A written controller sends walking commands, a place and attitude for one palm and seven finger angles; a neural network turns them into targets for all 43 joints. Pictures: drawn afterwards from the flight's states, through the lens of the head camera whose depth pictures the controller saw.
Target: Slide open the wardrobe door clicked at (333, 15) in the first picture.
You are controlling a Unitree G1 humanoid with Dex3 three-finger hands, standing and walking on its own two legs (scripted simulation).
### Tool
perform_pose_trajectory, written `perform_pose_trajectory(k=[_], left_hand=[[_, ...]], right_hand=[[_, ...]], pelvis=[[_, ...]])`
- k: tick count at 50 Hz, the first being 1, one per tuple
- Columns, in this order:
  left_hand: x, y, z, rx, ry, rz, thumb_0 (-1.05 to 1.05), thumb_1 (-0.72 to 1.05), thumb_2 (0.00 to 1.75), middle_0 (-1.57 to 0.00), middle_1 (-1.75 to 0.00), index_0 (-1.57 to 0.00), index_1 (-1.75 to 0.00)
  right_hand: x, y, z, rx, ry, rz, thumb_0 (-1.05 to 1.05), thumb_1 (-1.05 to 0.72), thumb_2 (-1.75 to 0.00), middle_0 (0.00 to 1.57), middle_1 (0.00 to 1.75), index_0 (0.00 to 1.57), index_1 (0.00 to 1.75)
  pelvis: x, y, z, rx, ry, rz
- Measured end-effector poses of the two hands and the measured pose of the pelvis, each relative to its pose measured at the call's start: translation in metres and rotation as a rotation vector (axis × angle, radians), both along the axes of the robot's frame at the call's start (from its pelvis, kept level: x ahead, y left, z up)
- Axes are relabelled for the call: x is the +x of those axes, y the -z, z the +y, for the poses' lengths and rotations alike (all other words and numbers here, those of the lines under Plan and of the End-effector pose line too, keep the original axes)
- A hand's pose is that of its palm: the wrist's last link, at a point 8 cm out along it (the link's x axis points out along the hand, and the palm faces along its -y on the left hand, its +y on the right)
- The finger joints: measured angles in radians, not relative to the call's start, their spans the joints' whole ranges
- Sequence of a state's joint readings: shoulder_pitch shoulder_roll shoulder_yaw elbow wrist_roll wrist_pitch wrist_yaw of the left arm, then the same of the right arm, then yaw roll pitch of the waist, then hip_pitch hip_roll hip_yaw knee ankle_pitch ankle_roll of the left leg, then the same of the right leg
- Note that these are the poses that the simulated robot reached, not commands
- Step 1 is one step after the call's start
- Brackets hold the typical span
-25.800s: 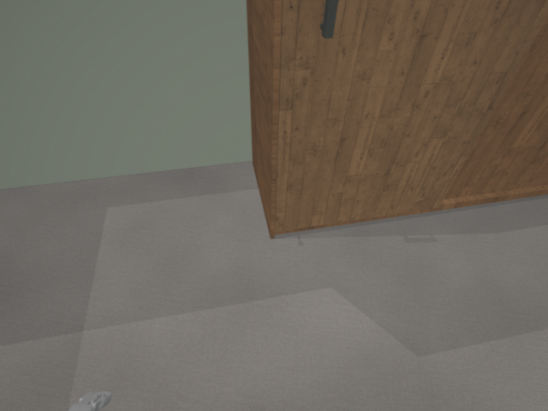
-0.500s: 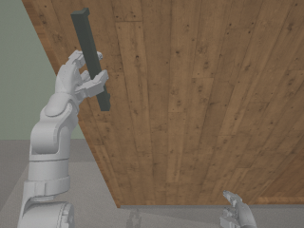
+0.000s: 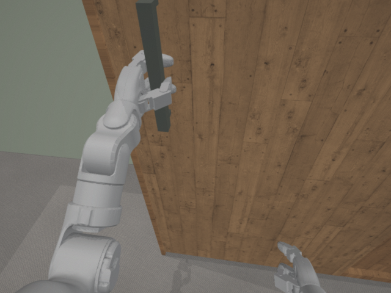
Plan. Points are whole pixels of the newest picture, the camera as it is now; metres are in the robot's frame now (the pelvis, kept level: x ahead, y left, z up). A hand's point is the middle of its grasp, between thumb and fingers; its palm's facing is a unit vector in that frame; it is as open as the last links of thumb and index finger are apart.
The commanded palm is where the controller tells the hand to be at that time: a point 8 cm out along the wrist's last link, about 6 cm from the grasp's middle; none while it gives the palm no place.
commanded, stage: tug the door sideways, standing still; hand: left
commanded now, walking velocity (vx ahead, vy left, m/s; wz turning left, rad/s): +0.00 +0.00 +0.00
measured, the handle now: (159, 72) +0.44 +0.13 +0.26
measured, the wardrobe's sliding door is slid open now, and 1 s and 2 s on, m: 0.00 0.00 0.18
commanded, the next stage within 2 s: step sideways, sliding the door along in 0.44 s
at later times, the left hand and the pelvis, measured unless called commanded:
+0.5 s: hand (167, 94) +0.38 +0.10 +0.25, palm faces +0.06 -1.00 -0.07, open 6.2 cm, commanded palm +0.35 +0.09 +0.25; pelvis -0.03 +0.00 +0.00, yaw +1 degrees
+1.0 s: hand (174, 95) +0.40 +0.09 +0.24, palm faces +0.27 -0.96 -0.09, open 6.4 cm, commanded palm +0.37 +0.07 +0.24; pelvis -0.02 -0.08 -0.01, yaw +4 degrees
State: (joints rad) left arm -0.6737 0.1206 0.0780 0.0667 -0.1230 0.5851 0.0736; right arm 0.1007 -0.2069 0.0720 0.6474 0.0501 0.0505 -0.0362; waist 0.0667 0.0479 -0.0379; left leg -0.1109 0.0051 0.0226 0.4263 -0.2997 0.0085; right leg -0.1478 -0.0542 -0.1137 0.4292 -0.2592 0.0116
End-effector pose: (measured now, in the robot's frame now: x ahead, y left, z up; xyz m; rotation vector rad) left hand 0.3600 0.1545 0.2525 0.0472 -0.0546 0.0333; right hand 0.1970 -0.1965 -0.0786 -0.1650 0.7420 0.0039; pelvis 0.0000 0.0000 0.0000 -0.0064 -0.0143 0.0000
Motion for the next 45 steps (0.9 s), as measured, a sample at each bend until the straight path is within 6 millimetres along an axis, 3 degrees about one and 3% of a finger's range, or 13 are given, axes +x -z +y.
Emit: perform_pose_trajectory(k=[18, 28, 32, 41, 45], left_hand=[[-0.001, -0.001, -0.002, 0.018, -0.014, 0.007, -0.01, 0.74, 0.82, -0.33, -1.39, -0.22, -1.40], [-0.001, -0.001, -0.003, 0.022, -0.023, 0.005, -0.01, 0.74, 0.83, -0.33, -1.39, -0.22, -1.40], [0.003, 0.005, 0.001, 0.077, -0.014, -0.111, -0.02, 0.69, 0.82, -0.37, -1.40, -0.25, -1.40], [0.009, 0.017, -0.007, 0.042, -0.112, -0.282, -0.03, 0.72, 0.84, -0.44, -1.40, -0.23, -1.38], [0.009, 0.019, -0.011, 0.084, -0.179, -0.313, -0.05, 0.71, 0.84, -0.45, -1.40, -0.21, -1.36]], right_hand=[[-0.053, 0.017, 0.000, -0.015, 0.002, 0.090, 0.01, -0.91, -0.90, 0.20, 0.30, 0.20, 0.30], [-0.063, 0.019, -0.009, -0.020, 0.013, 0.083, 0.01, -0.91, -0.90, 0.20, 0.30, 0.20, 0.30], [-0.064, 0.019, -0.018, -0.027, 0.055, 0.056, 0.01, -0.91, -0.90, 0.20, 0.30, 0.20, 0.30], [-0.079, 0.040, -0.057, -0.030, 0.102, 0.145, 0.01, -0.91, -0.90, 0.20, 0.30, 0.20, 0.30], [-0.074, 0.058, -0.080, -0.027, 0.063, 0.200, 0.01, -0.91, -0.90, 0.20, 0.30, 0.20, 0.30]], pelvis=[[-0.026, 0.000, 0.004, 0.002, -0.018, -0.016], [-0.031, -0.001, 0.000, 0.005, -0.022, -0.016], [-0.034, 0.001, -0.003, 0.008, 0.008, 0.007], [-0.030, 0.009, -0.042, 0.017, 0.011, 0.012], [-0.024, 0.018, -0.067, 0.002, -0.014, -0.007]])
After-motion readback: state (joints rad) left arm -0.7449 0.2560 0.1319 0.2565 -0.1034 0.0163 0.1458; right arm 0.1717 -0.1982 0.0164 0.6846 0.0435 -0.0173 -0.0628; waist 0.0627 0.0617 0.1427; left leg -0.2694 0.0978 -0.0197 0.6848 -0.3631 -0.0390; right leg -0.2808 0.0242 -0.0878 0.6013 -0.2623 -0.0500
